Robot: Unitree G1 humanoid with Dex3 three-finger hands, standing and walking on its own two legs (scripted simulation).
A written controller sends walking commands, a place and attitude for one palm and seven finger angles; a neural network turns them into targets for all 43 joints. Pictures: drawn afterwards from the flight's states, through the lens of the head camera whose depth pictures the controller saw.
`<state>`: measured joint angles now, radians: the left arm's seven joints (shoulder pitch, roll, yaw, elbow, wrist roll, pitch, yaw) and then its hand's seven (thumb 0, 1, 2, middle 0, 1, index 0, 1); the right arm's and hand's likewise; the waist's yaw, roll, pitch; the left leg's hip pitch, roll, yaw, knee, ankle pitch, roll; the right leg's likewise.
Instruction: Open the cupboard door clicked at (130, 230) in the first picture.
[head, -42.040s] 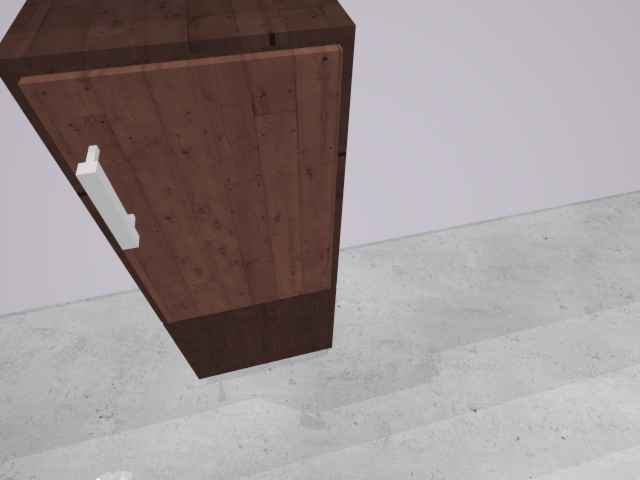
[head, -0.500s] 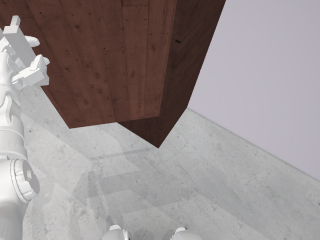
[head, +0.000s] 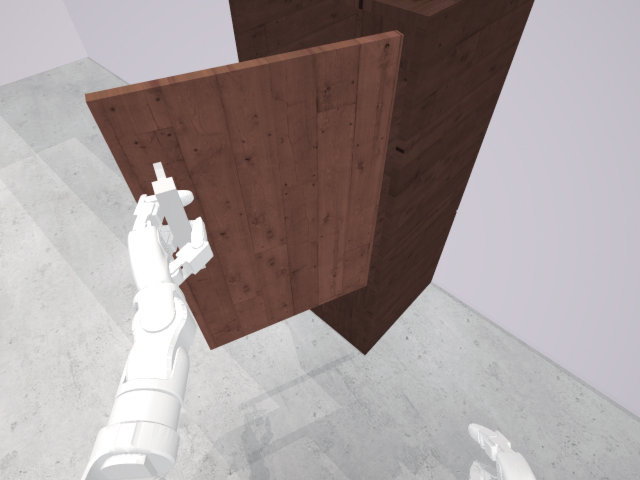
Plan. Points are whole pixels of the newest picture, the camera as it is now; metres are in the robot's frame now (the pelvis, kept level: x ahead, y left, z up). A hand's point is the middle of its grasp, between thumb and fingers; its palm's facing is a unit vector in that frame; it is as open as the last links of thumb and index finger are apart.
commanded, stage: pull the door open along its arc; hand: left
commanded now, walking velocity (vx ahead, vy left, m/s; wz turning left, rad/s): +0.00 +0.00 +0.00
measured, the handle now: (178, 219) +0.43 +0.21 +0.10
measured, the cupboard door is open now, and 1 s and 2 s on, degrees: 68 84 84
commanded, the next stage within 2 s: open thumb and fingers to let go in 0.28 s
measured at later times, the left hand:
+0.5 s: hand (246, 288) +0.32 +0.10 +0.10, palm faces +0.43 -0.90 -0.01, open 6.3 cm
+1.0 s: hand (239, 289) +0.32 +0.11 +0.10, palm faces +0.41 -0.91 +0.01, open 13.7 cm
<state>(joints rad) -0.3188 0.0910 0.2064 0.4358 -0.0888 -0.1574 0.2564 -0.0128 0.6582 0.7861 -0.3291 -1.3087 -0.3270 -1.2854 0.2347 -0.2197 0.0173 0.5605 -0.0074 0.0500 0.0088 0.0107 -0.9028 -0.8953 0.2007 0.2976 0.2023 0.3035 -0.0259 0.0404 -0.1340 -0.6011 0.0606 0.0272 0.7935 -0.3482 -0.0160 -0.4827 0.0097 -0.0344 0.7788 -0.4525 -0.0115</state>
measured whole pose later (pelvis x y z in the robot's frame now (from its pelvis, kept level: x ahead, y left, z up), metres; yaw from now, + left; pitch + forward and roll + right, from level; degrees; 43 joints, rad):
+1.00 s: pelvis -0.01 -0.01 +0.00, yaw +2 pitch +4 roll +0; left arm -0.07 -0.05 -0.07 0.19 0.00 -0.13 0.48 0.00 -0.41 0.34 -0.29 -1.09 -0.28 -1.09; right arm 0.21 -0.20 0.01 0.62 -0.05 0.08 -0.02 0.01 -0.90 -0.90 0.20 0.30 0.20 0.30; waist 0.01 0.04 -0.08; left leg -0.49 0.04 0.01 0.75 -0.32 -0.02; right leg -0.37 -0.01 -0.05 0.76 -0.45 -0.02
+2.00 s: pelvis -0.02 +0.00 +0.01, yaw +1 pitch +3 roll +0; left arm 0.13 0.17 0.04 0.07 -0.19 -0.22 -0.11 -0.01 -0.50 0.30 -0.19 -0.32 -0.16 -0.31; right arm 0.23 -0.23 0.03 0.57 0.02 -0.06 -0.03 0.02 -0.90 -0.90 0.20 0.30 0.20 0.30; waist 0.01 0.04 -0.06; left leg -0.49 0.04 0.02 0.75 -0.32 -0.01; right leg -0.38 0.00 -0.04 0.75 -0.43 -0.01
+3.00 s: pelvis -0.01 +0.01 +0.01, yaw +2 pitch +3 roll -1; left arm 0.35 0.28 0.22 -0.16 -0.33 -0.11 -0.29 -0.01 -0.49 0.30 -0.15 -0.30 -0.15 -0.30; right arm 0.26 -0.25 0.06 0.55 0.04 -0.18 -0.08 0.02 -0.90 -0.90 0.20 0.30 0.20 0.30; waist 0.03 0.07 -0.08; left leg -0.48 0.04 -0.01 0.76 -0.32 -0.01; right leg -0.34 -0.01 -0.07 0.73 -0.43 0.00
